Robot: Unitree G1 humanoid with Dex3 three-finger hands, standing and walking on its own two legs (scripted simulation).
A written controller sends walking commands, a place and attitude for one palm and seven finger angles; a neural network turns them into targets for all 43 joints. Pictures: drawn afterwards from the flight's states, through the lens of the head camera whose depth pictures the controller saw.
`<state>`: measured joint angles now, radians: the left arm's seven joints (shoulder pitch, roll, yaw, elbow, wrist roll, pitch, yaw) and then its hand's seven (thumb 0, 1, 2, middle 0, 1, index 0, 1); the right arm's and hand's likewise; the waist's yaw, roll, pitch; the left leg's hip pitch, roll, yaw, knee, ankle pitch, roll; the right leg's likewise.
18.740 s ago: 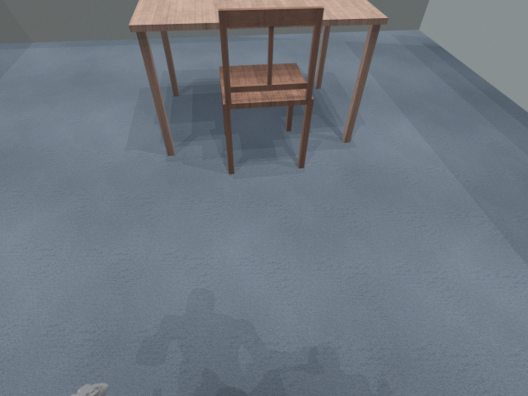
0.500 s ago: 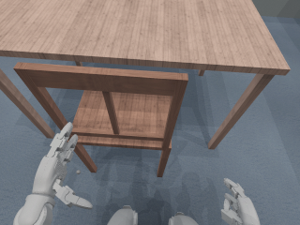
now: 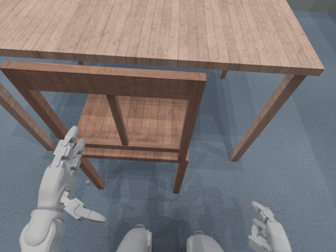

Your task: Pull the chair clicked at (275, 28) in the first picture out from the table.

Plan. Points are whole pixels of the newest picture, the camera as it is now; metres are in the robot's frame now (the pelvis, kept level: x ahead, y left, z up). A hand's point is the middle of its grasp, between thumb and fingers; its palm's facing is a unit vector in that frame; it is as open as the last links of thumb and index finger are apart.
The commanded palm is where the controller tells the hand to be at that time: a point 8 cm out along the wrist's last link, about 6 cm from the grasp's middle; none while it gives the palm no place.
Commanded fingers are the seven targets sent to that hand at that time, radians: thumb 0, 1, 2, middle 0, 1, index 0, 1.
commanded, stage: aim the fingers beside a spindle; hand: left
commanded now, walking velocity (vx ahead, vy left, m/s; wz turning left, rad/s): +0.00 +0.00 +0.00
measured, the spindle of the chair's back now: (119, 122) +0.45 +0.16 -0.02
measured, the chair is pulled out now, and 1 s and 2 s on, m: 0.00 0.00 0.00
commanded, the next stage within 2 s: none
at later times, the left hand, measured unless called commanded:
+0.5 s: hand (106, 174) +0.29 +0.16 +0.00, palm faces -0.06 -1.00 +0.01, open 17.0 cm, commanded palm +0.28 +0.21 +0.01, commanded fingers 0.00 -0.50 0.30 -0.06 -0.08 -0.06 -0.08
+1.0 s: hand (110, 169) +0.30 +0.15 +0.01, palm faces -0.01 -1.00 -0.05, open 17.0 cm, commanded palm +0.28 +0.19 +0.00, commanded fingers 0.00 -0.50 0.30 -0.06 -0.08 -0.06 -0.08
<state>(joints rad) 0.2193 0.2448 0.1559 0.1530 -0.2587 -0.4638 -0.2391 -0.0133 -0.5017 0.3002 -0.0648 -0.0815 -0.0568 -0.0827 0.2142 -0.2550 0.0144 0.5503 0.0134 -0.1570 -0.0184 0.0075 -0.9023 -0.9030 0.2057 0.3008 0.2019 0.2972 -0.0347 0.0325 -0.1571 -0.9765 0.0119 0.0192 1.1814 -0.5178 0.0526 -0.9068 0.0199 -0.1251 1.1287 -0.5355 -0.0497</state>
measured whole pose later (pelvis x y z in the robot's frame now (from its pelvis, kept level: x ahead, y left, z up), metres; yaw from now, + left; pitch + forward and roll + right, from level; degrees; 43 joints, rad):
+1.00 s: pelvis +0.00 +0.01 -0.02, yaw -1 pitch +21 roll -3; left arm 0.07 0.18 0.02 0.23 -0.13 -0.48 -0.03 -0.01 -0.50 0.30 -0.06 -0.08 -0.06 -0.08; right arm 0.21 -0.24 0.02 0.52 0.00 -0.01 0.02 0.01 -0.90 -0.90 0.21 0.30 0.20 0.30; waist -0.03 0.03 -0.18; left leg -1.08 0.01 0.04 1.26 -0.55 0.07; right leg -1.02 0.01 -0.10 1.22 -0.56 -0.03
